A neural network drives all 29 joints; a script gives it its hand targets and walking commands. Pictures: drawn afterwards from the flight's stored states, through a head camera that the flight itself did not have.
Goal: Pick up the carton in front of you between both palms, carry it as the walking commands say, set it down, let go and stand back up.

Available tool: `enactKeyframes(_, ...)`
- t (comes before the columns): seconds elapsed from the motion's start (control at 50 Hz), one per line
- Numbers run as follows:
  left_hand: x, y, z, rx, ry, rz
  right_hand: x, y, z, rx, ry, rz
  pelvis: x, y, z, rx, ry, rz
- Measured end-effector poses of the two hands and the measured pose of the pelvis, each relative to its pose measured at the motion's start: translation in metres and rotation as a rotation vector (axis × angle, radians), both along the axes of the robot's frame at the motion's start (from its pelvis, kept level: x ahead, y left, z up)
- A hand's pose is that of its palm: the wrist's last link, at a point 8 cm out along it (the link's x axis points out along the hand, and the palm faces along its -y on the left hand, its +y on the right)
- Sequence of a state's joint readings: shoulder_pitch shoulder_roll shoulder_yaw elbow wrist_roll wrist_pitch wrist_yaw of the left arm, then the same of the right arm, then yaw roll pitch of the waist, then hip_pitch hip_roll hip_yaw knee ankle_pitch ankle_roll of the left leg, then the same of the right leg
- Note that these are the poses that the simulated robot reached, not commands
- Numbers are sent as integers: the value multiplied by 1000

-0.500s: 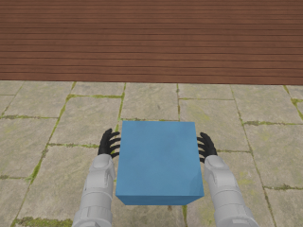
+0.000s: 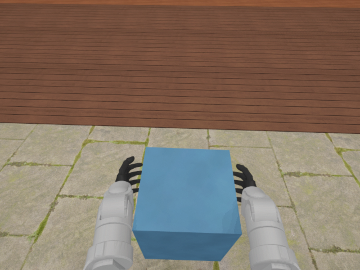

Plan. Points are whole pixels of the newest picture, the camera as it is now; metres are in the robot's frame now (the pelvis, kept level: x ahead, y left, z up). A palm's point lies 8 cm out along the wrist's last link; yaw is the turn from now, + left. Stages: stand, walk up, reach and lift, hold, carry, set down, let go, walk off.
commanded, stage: reach and lift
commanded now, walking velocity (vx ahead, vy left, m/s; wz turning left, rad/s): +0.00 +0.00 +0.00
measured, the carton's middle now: (185, 207) +0.30 +0.00 -0.06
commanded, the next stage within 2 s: hold in 0.74 s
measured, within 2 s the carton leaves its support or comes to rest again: neither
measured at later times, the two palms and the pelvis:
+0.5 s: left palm (123, 181) +0.31 +0.15 +0.04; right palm (249, 187) +0.30 -0.15 +0.03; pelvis +0.01 +0.00 +0.01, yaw +0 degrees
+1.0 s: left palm (119, 179) +0.30 +0.15 +0.07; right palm (250, 183) +0.29 -0.15 +0.05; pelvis +0.01 +0.00 +0.01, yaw +0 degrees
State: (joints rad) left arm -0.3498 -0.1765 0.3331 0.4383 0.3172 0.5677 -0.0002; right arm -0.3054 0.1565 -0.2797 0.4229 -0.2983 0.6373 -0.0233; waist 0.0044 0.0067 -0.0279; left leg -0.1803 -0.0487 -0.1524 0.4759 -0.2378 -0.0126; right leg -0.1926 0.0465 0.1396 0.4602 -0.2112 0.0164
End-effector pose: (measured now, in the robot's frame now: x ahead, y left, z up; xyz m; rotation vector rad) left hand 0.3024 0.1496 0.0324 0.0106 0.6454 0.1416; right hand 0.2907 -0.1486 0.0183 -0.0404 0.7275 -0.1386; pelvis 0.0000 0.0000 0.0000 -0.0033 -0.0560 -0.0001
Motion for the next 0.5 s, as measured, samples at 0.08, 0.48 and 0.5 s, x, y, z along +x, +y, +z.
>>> enactKeyframes(0.08, 1, -1, 3, 0, -8, 3, 2, -1, 3, 2, -9, -1, -2, -1, 0, 1, -4, 1)
enactKeyframes(0.48, 7, -1, 11, 18, -3, -8, 9, -1, 12, -13, -10, 13, 14, -3, 6, 0, -9, 5)
enactKeyframes(0.5, 7, -1, 11, 19, -2, -9, 9, -1, 13, -14, -10, 13, 15, -3, 6, 0, -10, 5)
